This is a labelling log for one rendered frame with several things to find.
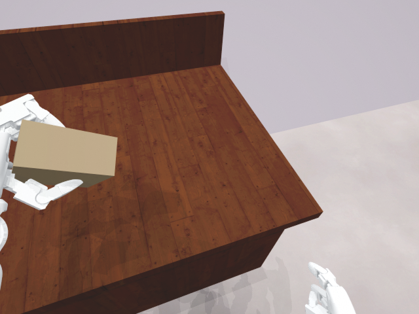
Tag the left robot hand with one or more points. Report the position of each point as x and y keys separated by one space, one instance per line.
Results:
x=31 y=192

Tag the sponge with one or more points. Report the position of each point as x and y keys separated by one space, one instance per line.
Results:
x=52 y=154

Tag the right robot hand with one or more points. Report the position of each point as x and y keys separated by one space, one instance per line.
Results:
x=334 y=300

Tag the table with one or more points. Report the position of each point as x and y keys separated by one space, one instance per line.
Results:
x=201 y=191

